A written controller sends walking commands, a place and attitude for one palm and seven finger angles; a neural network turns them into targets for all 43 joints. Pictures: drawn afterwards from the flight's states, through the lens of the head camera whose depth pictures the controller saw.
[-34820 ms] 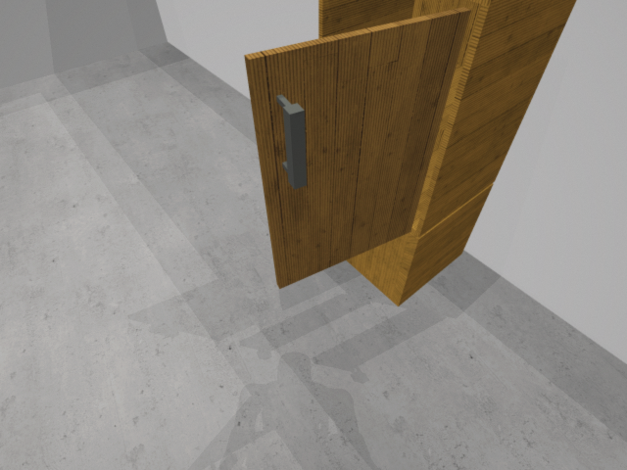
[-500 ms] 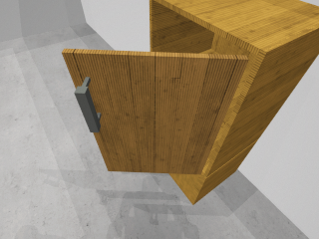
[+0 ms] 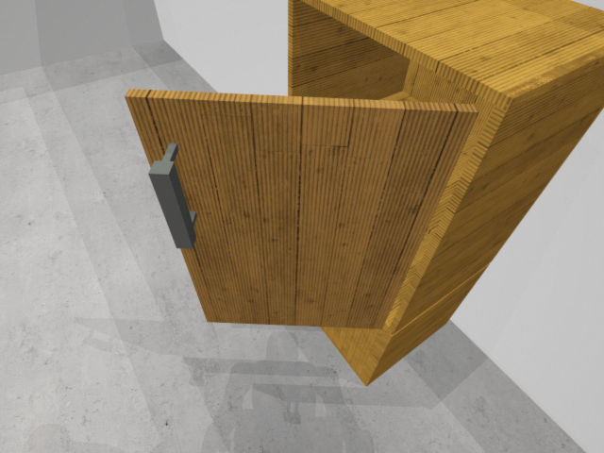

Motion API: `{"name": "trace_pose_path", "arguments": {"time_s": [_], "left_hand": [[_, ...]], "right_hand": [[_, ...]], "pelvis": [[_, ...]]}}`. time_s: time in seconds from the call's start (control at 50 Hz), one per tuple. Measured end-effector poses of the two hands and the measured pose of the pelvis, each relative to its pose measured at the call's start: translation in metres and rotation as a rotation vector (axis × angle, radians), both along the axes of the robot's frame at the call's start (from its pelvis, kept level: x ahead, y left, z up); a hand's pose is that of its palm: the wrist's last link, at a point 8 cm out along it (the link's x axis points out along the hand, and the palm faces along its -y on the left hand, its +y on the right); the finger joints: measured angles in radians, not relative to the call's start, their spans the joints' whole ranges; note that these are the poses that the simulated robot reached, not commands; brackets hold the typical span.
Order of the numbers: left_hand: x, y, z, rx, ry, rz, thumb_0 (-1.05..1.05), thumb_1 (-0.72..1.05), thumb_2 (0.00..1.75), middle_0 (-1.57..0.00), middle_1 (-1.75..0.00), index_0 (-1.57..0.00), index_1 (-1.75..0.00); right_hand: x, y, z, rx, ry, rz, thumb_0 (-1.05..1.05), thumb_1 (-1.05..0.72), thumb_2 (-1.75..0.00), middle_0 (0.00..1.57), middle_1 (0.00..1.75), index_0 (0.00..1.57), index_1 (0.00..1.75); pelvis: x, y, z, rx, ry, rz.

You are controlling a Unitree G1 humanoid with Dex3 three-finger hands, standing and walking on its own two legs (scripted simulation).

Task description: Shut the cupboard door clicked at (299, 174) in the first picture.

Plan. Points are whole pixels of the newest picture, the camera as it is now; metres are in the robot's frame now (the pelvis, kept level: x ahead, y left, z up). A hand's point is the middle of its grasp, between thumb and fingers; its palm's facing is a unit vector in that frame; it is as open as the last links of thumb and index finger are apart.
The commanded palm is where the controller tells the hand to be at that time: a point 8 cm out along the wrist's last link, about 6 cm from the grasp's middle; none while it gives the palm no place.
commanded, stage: raise the hand and make a fist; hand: left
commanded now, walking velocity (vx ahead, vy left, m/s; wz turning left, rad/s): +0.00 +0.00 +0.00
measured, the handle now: (179, 197) +0.42 +0.21 +0.10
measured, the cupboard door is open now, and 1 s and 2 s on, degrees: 53 53 53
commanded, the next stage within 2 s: bring the fist close to the handle in 1.94 s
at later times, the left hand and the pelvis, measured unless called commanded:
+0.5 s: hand out of the picture +0.09 +0.19 -0.06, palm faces +0.17 -0.98 -0.04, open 5.9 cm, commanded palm +0.10 +0.23 -0.02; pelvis -0.07 -0.02 -0.08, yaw +4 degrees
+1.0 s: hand (126, 408) +0.16 +0.21 +0.04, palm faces +0.10 -0.99 -0.06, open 3.6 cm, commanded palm +0.12 +0.25 +0.04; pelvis -0.04 +0.01 -0.05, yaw +3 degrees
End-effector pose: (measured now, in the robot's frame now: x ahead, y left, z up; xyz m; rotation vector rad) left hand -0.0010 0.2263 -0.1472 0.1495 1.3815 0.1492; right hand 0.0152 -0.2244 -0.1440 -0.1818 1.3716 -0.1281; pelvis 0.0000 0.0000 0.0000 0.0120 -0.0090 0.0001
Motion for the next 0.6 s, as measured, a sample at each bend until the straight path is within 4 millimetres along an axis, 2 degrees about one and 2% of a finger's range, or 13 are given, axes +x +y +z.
{"name": "trace_pose_path", "arguments": {"time_s": [0.04,0.06,0.08,0.12,0.2,0.26,0.3,0.34,0.42,0.46,0.52,0.56,0.6], "left_hand": [[-0.001,0.0,0.0,0.007,-0.003,-0.004,0.0,0.91,0.9,-0.2,-0.3,-0.2,-0.3],[0.008,0.004,0.005,0.008,-0.064,0.057,0.0,0.91,0.9,-0.2,-0.3,-0.2,-0.3],[0.026,0.009,0.017,0.027,-0.195,0.077,0.01,0.91,0.9,-0.2,-0.3,-0.2,-0.3],[0.068,0.016,0.055,0.076,-0.499,0.083,0.01,0.91,0.9,-0.21,-0.31,-0.21,-0.31],[0.143,0.012,0.135,0.097,-1.008,0.047,0.01,0.91,0.9,-0.23,-0.34,-0.23,-0.34],[0.17,0.003,0.165,0.03,-1.285,-0.013,0.01,0.91,0.9,-0.26,-0.38,-0.26,-0.38],[0.167,-0.006,0.164,-0.052,-1.405,-0.07,0.0,0.91,0.9,-0.29,-0.41,-0.29,-0.41],[0.149,-0.013,0.147,-0.126,-1.43,-0.117,0.0,0.91,0.9,-0.32,-0.44,-0.32,-0.44],[0.094,-0.012,0.097,-0.168,-1.258,-0.088,0.0,0.91,0.9,-0.39,-0.52,-0.39,-0.52],[0.07,-0.002,0.087,-0.108,-1.199,-0.042,0.01,0.9,0.9,-0.43,-0.56,-0.43,-0.56],[0.056,0.014,0.103,0.021,-1.278,-0.004,0.02,0.9,0.9,-0.49,-0.61,-0.49,-0.61],[0.062,0.016,0.128,0.061,-1.414,-0.019,0.02,0.9,0.9,-0.52,-0.65,-0.52,-0.65],[0.076,0.01,0.152,0.041,-1.542,-0.075,0.02,0.9,0.9,-0.55,-0.69,-0.55,-0.69]], "right_hand": [[0.002,0.0,0.0,-0.001,-0.007,0.0,0.0,-0.91,-0.9,0.2,0.3,0.2,0.3],[0.005,-0.001,0.001,-0.013,-0.05,0.001,0.0,-0.92,-0.9,0.2,0.3,0.2,0.3],[0.011,-0.003,0.004,-0.031,-0.129,0.0,0.0,-0.92,-0.9,0.2,0.3,0.2,0.3],[0.023,-0.007,0.009,-0.046,-0.284,0.001,0.01,-0.91,-0.9,0.2,0.3,0.2,0.3],[0.055,-0.014,0.012,-0.014,-0.516,0.034,0.01,-0.91,-0.9,0.2,0.3,0.2,0.3],[0.08,-0.02,0.018,-0.006,-0.639,0.058,0.01,-0.91,-0.9,0.2,0.3,0.2,0.3],[0.093,-0.024,0.024,-0.01,-0.702,0.081,0.01,-0.91,-0.9,0.2,0.3,0.2,0.3],[0.105,-0.029,0.03,-0.019,-0.751,0.115,0.01,-0.91,-0.9,0.2,0.3,0.2,0.3],[0.124,-0.035,0.035,-0.051,-0.823,0.189,0.01,-0.91,-0.9,0.2,0.3,0.2,0.3],[0.132,-0.034,0.034,-0.059,-0.849,0.219,0.01,-0.91,-0.9,0.2,0.3,0.2,0.3],[0.138,-0.026,0.026,-0.053,-0.873,0.251,0.01,-0.91,-0.9,0.2,0.3,0.2,0.3],[0.138,-0.017,0.019,-0.034,-0.877,0.262,0.01,-0.91,-0.9,0.2,0.3,0.2,0.3],[0.133,-0.008,0.011,-0.009,-0.871,0.262,0.01,-0.91,-0.9,0.2,0.3,0.2,0.3]], "pelvis": [[-0.001,0.001,-0.001,-0.006,0.005,0.0],[-0.004,0.002,-0.002,-0.008,0.004,-0.002],[-0.008,0.002,-0.004,-0.006,-0.002,-0.002],[-0.011,0.002,-0.007,0.011,-0.008,0.009],[-0.019,0.003,-0.018,0.023,0.025,0.053],[-0.032,-0.002,-0.028,0.013,0.079,0.044],[-0.041,-0.008,-0.038,0.02,0.119,0.03],[-0.049,-0.014,-0.049,0.024,0.143,0.026],[-0.063,-0.02,-0.067,0.01,0.16,0.04],[-0.068,-0.021,-0.074,-0.004,0.166,0.052],[-0.073,-0.023,-0.082,-0.027,0.168,0.069],[-0.076,-0.023,-0.085,-0.041,0.164,0.077],[-0.078,-0.022,-0.086,-0.052,0.158,0.083]]}}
